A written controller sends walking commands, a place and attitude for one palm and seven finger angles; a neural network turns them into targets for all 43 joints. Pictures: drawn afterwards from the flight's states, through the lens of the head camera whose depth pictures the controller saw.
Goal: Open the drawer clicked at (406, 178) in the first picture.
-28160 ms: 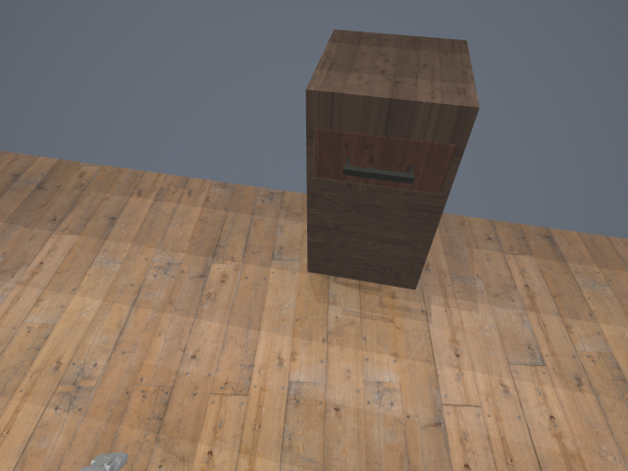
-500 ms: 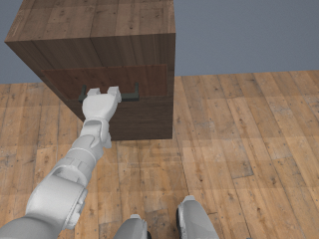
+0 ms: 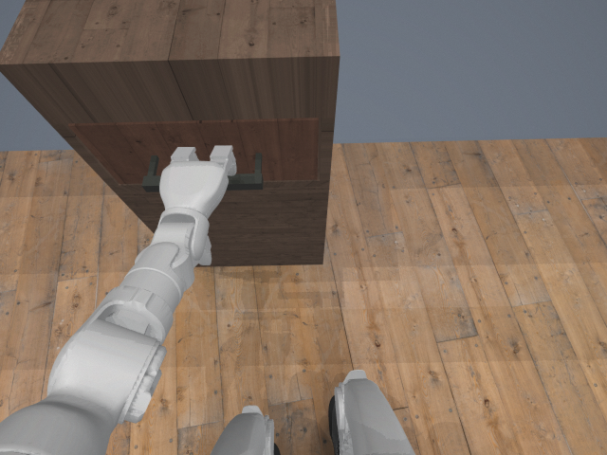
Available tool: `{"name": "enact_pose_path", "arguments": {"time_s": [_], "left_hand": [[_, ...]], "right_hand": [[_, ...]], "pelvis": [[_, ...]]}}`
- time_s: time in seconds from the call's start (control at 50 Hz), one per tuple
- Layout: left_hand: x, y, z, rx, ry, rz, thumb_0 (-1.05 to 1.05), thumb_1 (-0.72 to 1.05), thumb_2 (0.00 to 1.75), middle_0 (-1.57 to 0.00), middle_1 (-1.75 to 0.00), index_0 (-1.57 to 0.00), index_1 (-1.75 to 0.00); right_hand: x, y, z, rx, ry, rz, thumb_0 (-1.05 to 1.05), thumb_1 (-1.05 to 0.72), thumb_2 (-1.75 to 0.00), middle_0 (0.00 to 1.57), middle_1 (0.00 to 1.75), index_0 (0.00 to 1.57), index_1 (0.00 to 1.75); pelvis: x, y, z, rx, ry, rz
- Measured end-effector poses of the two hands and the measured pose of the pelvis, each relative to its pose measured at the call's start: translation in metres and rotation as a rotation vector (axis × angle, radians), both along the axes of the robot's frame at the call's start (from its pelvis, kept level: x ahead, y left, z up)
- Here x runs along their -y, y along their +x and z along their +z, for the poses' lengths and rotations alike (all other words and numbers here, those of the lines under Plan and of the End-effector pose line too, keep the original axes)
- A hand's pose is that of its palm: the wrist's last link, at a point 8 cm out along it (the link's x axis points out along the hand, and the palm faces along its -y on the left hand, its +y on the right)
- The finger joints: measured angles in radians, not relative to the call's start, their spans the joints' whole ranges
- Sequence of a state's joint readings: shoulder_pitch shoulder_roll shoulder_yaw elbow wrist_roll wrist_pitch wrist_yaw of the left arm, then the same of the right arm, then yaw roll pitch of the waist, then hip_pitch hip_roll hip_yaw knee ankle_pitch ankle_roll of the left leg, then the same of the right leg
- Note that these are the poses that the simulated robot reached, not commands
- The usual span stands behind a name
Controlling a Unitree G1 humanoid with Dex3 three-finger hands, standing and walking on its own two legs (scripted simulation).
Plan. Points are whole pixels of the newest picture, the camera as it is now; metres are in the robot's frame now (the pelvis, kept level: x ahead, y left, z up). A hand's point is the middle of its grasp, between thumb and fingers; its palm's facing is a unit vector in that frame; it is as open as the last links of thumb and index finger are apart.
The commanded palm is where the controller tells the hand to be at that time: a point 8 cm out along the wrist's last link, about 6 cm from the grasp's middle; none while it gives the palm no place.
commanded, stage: lower the fingers behind the handle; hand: left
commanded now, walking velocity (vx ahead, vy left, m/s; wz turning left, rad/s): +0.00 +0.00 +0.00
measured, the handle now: (205, 172) +0.57 +0.13 -0.09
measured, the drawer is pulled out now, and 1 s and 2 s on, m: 0.00 0.00 0.00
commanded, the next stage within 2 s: lift the fingers back up to retry in 1.20 s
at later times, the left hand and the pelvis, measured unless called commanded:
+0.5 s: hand (216, 207) +0.48 +0.11 -0.07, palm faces -0.07 +0.02 -1.00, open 14.0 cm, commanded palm +0.45 +0.13 -0.05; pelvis -0.02 -0.01 -0.03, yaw -1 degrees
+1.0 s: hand (216, 211) +0.48 +0.11 -0.08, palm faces +0.02 +0.04 -1.00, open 14.2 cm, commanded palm +0.45 +0.14 -0.07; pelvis -0.05 +0.00 -0.06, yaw +0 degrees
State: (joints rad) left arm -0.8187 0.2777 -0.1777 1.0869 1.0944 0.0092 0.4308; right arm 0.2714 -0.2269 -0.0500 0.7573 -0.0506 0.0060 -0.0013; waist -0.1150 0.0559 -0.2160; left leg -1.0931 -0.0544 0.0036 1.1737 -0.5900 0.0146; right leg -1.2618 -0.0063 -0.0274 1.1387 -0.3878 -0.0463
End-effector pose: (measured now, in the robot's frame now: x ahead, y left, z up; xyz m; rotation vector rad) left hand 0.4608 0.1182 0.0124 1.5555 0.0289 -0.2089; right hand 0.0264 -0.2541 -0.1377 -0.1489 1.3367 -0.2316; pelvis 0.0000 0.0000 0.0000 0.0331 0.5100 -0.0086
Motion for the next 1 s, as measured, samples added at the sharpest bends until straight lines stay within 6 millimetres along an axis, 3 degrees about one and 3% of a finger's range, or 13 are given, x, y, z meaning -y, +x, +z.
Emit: {"name": "enact_pose_path", "arguments": {"time_s": [0.1,0.16,0.26,0.52,0.76,1.0], "left_hand": [[0.015,0.001,-0.011,0.071,-0.062,-0.063,0.00,-0.49,0.30,-0.32,-1.20,-0.30,-1.19],[0.013,0.000,-0.027,0.119,-0.060,-0.037,0.00,-0.49,0.30,-0.32,-1.20,-0.30,-1.20],[0.015,-0.002,-0.035,0.219,-0.014,-0.020,0.00,-0.49,0.30,-0.32,-1.25,-0.31,-1.20],[0.013,0.005,-0.024,0.084,0.034,0.087,0.00,-0.49,0.30,-0.32,-1.22,-0.28,-1.21],[0.007,-0.002,-0.035,0.197,0.008,0.028,0.00,-0.49,0.30,-0.28,-1.27,-0.28,-1.19],[0.012,-0.002,-0.034,0.177,0.045,0.071,0.00,-0.49,0.30,-0.27,-1.22,-0.23,-1.24]], "right_hand": [[0.009,0.001,-0.006,0.004,-0.023,0.022,0.00,-0.91,-0.90,0.21,0.30,0.20,0.30],[0.014,0.001,-0.014,0.003,-0.031,0.023,0.00,-0.91,-0.90,0.20,0.30,0.20,0.30],[0.014,-0.001,-0.032,-0.018,-0.012,0.023,0.00,-0.91,-0.90,0.20,0.30,0.20,0.30],[0.005,-0.011,-0.034,0.025,0.027,0.005,0.00,-0.91,-0.90,0.20,0.30,0.20,0.30],[0.025,-0.031,-0.055,0.009,-0.024,0.027,0.00,-0.91,-0.90,0.20,0.30,0.20,0.30],[0.012,-0.035,-0.065,0.039,0.001,0.015,0.00,-0.91,-0.90,0.20,0.30,0.20,0.30]], "pelvis": [[0.001,0.001,-0.013,-0.020,-0.008,-0.003],[0.001,-0.002,-0.023,-0.039,-0.005,-0.011],[0.000,-0.011,-0.033,-0.052,0.003,-0.016],[0.006,-0.022,-0.031,-0.034,0.018,-0.021],[0.006,-0.035,-0.059,-0.061,0.018,-0.012],[0.002,-0.049,-0.064,-0.055,0.020,-0.008]]}}
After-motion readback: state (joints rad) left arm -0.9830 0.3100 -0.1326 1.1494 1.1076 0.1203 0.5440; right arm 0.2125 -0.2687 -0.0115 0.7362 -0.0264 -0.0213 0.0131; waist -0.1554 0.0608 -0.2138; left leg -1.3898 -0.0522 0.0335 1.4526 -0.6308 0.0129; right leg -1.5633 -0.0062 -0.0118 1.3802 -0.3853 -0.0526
